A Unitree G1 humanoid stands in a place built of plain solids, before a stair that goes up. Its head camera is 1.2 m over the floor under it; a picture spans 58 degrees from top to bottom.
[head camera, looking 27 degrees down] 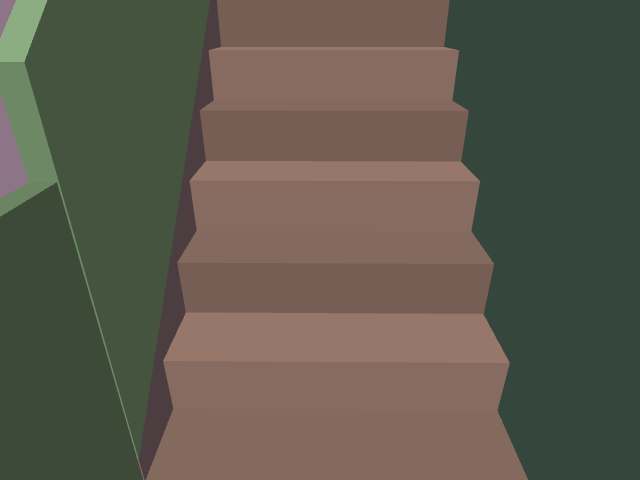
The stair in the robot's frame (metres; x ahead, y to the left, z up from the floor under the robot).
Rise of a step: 0.18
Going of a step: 0.22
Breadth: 0.95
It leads straight ahead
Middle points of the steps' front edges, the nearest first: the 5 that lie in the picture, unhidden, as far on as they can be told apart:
0.90 -0.04 0.37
1.12 -0.05 0.55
1.35 -0.05 0.73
1.57 -0.05 0.91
1.79 -0.05 1.10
